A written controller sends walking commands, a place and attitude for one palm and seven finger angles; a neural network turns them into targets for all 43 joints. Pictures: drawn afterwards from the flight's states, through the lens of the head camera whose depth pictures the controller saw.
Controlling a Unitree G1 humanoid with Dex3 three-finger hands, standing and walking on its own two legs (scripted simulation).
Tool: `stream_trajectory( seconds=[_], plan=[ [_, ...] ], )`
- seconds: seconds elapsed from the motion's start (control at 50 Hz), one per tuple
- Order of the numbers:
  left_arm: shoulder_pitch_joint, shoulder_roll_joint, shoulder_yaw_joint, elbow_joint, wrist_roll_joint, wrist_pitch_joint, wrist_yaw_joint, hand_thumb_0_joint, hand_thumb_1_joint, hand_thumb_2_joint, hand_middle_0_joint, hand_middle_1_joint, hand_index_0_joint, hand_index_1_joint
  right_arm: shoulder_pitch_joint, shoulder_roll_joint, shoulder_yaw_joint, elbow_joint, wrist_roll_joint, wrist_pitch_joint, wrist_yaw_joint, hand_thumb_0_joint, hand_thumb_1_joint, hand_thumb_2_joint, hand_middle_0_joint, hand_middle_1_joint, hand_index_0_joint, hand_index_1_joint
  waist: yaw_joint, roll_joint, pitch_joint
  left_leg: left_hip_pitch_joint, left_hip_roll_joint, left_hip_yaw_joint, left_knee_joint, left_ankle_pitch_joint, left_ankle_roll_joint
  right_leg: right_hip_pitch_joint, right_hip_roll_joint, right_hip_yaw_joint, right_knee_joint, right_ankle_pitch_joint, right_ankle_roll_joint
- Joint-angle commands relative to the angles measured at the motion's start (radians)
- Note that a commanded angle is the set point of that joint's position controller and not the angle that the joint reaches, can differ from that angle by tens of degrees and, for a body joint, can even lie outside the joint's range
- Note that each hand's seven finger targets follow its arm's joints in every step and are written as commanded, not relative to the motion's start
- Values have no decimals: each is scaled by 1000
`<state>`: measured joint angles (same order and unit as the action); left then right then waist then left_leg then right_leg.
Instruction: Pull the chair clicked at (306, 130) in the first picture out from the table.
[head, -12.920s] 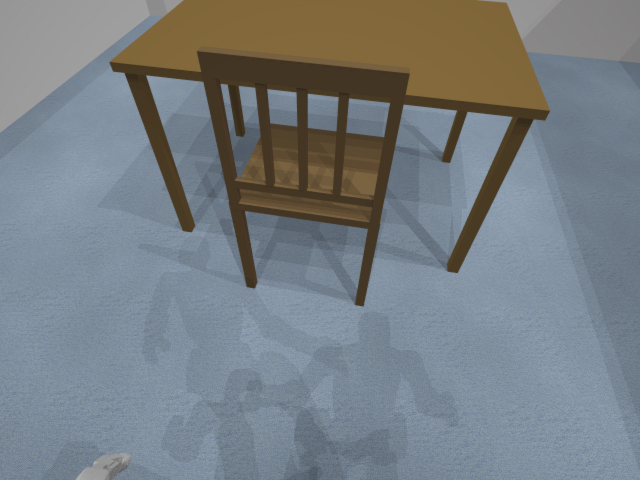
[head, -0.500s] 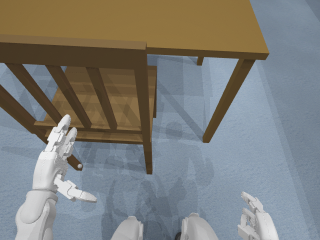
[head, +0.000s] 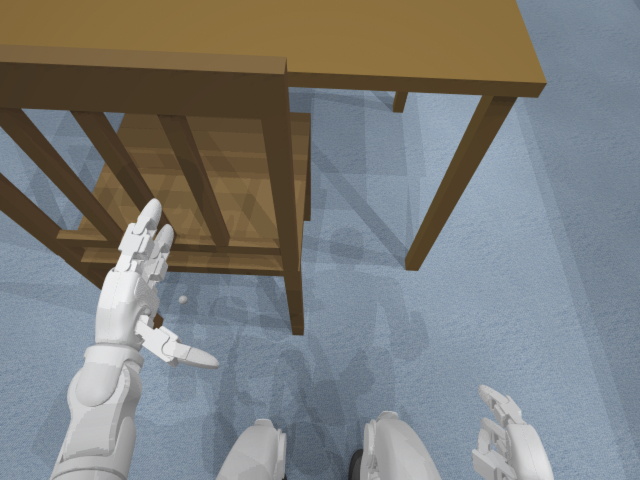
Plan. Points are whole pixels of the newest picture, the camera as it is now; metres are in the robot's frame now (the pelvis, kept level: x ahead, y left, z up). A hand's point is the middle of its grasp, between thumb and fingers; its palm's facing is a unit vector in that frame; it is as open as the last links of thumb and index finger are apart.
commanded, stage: aim the fingers beside a spindle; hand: left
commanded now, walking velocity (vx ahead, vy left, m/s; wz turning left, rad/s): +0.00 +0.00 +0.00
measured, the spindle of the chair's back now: (135, 186) +0.49 +0.28 +0.01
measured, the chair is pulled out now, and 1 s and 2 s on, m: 0.00 0.00 0.00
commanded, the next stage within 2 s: none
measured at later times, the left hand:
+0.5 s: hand (206, 285) +0.34 +0.15 +0.01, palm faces -0.05 -1.00 -0.04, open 16.9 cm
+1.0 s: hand (211, 287) +0.34 +0.15 +0.00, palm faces -0.04 -1.00 -0.02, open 16.9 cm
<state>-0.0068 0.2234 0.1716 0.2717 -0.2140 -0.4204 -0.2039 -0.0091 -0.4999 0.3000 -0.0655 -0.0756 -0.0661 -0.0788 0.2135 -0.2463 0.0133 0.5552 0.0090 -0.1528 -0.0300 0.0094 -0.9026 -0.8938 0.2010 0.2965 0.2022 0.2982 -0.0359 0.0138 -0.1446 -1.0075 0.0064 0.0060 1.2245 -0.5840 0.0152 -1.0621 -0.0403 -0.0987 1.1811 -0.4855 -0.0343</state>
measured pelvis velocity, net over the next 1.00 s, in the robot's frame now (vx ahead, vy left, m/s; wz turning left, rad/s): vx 0.00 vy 0.00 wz -0.01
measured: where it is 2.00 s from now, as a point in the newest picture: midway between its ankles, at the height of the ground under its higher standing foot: outside the picture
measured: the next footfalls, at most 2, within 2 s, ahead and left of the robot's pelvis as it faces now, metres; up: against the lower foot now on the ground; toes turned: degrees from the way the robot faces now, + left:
none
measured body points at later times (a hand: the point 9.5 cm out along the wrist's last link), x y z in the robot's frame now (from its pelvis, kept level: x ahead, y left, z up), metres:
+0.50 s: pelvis -0.01 +0.00 -0.01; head +0.11 +0.00 +0.42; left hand +0.34 +0.21 +0.02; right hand +0.14 -0.25 -0.12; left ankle +0.00 +0.11 -0.64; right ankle +0.04 -0.10 -0.64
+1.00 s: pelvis +0.00 +0.00 -0.01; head +0.12 +0.00 +0.42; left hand +0.34 +0.20 +0.01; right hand +0.14 -0.26 -0.12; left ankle +0.00 +0.11 -0.64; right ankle +0.04 -0.10 -0.64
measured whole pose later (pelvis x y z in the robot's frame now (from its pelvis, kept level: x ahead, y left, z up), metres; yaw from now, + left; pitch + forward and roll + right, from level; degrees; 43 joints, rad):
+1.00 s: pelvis +0.00 +0.00 -0.01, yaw +0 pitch +23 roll -1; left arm -0.14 0.20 0.15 0.41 -0.17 -0.45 -0.16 -0.01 -0.50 0.30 -0.07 -0.08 -0.07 -0.08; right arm 0.21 -0.25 0.00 0.56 0.01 -0.08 -0.02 0.01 -0.90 -0.89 0.20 0.30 0.20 0.30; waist -0.06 0.01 -0.15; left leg -1.08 0.01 0.01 1.27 -0.59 0.01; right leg -1.14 -0.04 -0.09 1.22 -0.49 -0.04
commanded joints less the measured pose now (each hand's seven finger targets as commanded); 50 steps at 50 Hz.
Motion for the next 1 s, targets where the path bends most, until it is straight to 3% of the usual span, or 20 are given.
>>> stream_trajectory(
  seconds=[0.0,0.06,0.14,0.2,0.24,0.26,0.34,0.44,0.48,0.5,0.56,0.6,0.64,0.7,0.74,0.78,0.86,0.9,0.96,0.98],
  plan=[
    [-138,134,44,-176,-2,-76,6,0,-500,300,-60,-80,-60,-80,20,-140,-64,-120,2,-34,-1,0,-900,-900,200,300,200,300,1,37,-374,147,-12,-38,-161,357,0,310,19,67,-129,268,11],
    [-160,102,4,-124,4,-46,-7,0,-500,300,-60,-80,-60,-80,27,-147,-65,-119,7,-23,2,0,-900,-900,200,300,200,300,-15,16,-350,126,-11,-44,-156,344,2,287,20,63,-126,259,10],
    [-193,100,7,-142,3,-40,9,0,-500,300,-60,-80,-60,-80,25,-145,-69,-130,6,-10,4,0,-900,-900,200,300,200,300,-10,-12,-370,115,-13,-41,-149,339,2,301,17,66,-121,266,14],
    [-242,153,65,-169,9,-73,41,0,-500,300,-60,-80,-60,-80,19,-140,-67,-129,0,-4,2,0,-900,-900,200,300,200,300,3,-1,-409,95,-17,-33,-137,331,4,326,16,82,-112,267,14],
    [-286,159,75,-170,13,-97,59,0,-500,300,-60,-80,-60,-80,15,-132,-66,-121,-3,-2,1,0,-900,-900,200,300,200,300,-5,-11,-406,78,-18,-27,-126,314,6,328,16,90,-111,259,17],
    [-287,195,107,-161,17,-107,68,0,-500,300,-60,-80,-60,-80,17,-135,-65,-118,-5,0,0,0,-900,-900,200,300,200,300,3,-7,-409,62,-18,-29,-124,308,6,331,18,93,-107,248,14],
    [-294,114,16,-99,30,-111,48,0,-500,300,-60,-80,-60,-80,16,-135,-63,-107,-5,4,8,0,-900,-900,200,300,200,300,-15,46,-392,87,-17,-29,-122,305,2,277,19,86,-102,239,10],
    [-304,67,-40,-32,21,-67,14,0,-500,300,-60,-80,-60,-80,33,-150,-69,-106,5,15,9,0,-900,-900,200,300,200,300,-33,-6,-383,67,-14,-39,-116,280,4,249,18,78,-106,217,13],
    [-316,94,-8,-42,19,-63,24,0,-500,300,-60,-80,-60,-80,31,-150,-69,-111,4,19,8,0,-900,-900,200,300,200,300,-22,-8,-400,67,-17,-38,-118,284,5,264,17,79,-103,220,12],
    [-321,140,40,-64,18,-71,38,0,-500,300,-60,-80,-60,-80,28,-152,-71,-113,4,22,6,0,-900,-900,200,300,200,300,-9,-10,-419,62,-17,-34,-117,296,5,286,15,86,-99,236,12],
    [-330,182,82,-145,29,-102,83,0,-500,300,-60,-80,-60,-80,20,-140,-68,-125,-4,27,7,0,-900,-900,200,300,200,300,15,30,-473,89,-19,-32,-121,339,2,318,15,88,-83,275,10],
    [-333,191,99,-150,35,-117,105,0,-500,300,-60,-80,-60,-80,19,-131,-66,-121,-7,32,10,0,-900,-900,200,300,200,300,14,30,-467,94,-19,-29,-124,340,1,323,16,90,-86,278,12],
    [-351,167,75,-105,42,-119,110,0,-500,300,-60,-80,-60,-80,17,-131,-62,-113,-7,36,10,0,-900,-900,200,300,200,300,-10,-11,-419,56,-18,-26,-122,285,5,311,19,94,-101,232,18],
    [-342,127,29,-22,47,-106,83,0,-500,300,-60,-80,-60,-80,20,-139,-59,-105,-1,38,10,0,-900,-900,200,300,200,300,-26,-8,-360,32,-20,-27,-128,224,5,273,20,93,-120,167,15],
    [-317,87,-8,27,35,-83,51,0,-500,300,-60,-80,-60,-80,27,-146,-61,-105,4,37,9,0,-900,-900,200,300,200,300,-35,-36,-346,21,-20,-24,-124,214,9,276,19,96,-134,166,16],
    [-334,57,-45,27,27,-72,23,0,-500,300,-60,-80,-60,-80,30,-149,-63,-107,7,35,7,0,-900,-900,200,300,200,300,-42,-19,-365,39,-20,-28,-121,228,9,265,18,90,-128,181,14],
    [-358,121,8,-59,13,-85,24,0,-500,300,-60,-80,-60,-80,29,-150,-67,-116,7,32,1,0,-900,-900,200,300,200,300,-21,13,-423,70,-19,-31,-119,287,8,295,16,90,-112,235,11],
    [-385,185,75,-109,15,-109,51,0,-500,300,-60,-80,-60,-80,26,-146,-67,-112,2,32,-1,0,-900,-900,200,300,200,300,-7,18,-451,82,-19,-30,-120,309,6,315,16,96,-106,253,13],
    [-364,214,110,-136,30,-133,90,0,-500,300,-60,-80,-60,-80,24,-137,-64,-111,-6,35,2,0,-900,-900,200,300,200,300,3,47,-462,105,-18,-30,-121,357,3,319,18,91,-90,295,11],
    [-371,196,94,-138,35,-137,96,0,-500,300,-60,-80,-60,-80,21,-131,-63,-106,-8,37,4,0,-900,-900,200,300,200,300,-2,62,-455,115,-18,-29,-123,363,1,314,18,90,-90,301,11]
  ],
)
